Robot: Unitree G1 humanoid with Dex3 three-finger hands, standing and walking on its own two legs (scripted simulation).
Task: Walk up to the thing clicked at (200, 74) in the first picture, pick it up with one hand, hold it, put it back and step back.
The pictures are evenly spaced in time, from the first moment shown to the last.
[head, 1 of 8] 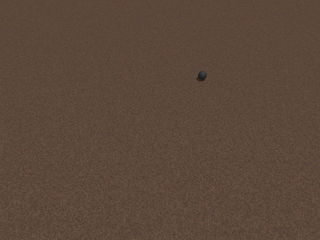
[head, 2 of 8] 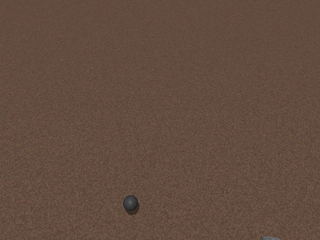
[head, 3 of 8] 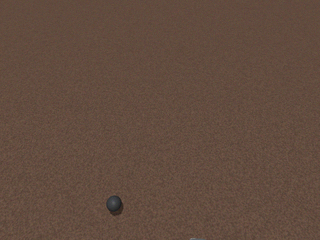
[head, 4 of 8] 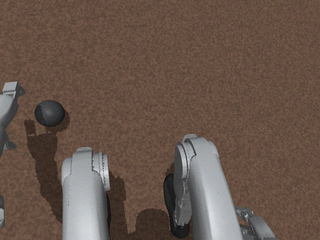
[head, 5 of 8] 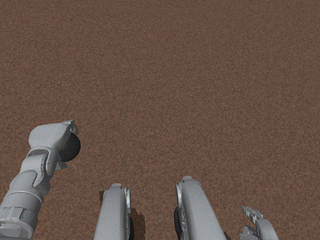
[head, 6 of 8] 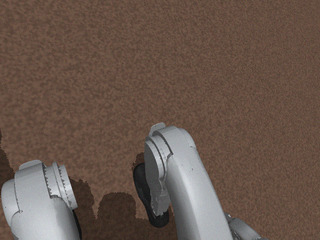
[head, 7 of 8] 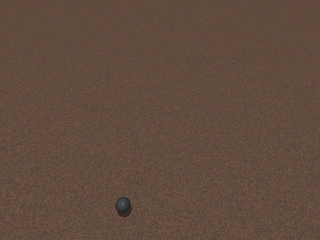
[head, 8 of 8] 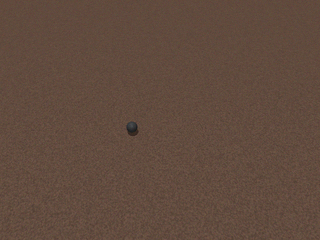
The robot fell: no
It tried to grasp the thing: yes
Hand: left
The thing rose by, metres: 0.68
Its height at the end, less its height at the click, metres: +0.00
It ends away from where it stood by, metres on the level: 0.03
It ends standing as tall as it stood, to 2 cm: yes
